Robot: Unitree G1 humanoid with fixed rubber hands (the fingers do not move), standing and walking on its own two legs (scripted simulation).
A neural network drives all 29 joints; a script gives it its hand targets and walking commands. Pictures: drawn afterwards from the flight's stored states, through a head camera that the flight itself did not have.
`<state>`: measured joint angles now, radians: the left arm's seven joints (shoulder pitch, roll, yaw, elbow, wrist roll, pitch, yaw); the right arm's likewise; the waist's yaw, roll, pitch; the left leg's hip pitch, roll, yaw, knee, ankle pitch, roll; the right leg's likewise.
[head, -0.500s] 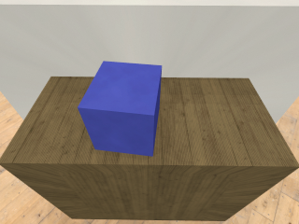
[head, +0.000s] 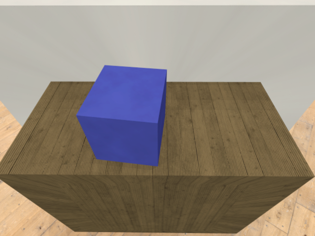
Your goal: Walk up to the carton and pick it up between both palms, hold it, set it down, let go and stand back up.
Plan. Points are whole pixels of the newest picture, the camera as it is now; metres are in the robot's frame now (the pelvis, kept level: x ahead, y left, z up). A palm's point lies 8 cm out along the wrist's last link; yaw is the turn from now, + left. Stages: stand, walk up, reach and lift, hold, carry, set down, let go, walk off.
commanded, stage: walk up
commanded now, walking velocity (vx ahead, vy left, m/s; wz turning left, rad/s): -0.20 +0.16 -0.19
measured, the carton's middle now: (131, 115) +0.45 +0.10 +0.05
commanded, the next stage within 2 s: none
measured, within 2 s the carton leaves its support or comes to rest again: neither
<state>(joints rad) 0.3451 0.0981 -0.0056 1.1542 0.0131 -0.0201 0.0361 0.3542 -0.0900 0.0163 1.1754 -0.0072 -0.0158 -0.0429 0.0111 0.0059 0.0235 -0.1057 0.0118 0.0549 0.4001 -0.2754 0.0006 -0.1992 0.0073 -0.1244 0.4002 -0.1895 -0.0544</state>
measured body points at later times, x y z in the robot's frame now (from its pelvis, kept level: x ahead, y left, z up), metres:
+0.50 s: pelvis -0.07 +0.12 +0.00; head -0.07 +0.16 +0.45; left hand -0.07 +0.38 -0.17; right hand -0.09 -0.10 -0.14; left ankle -0.09 +0.23 -0.74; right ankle -0.02 -0.05 -0.70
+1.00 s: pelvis -0.08 +0.16 +0.00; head -0.07 +0.16 +0.45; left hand -0.08 +0.37 -0.16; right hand -0.11 -0.04 -0.16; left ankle -0.09 +0.23 -0.74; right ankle -0.12 +0.04 -0.74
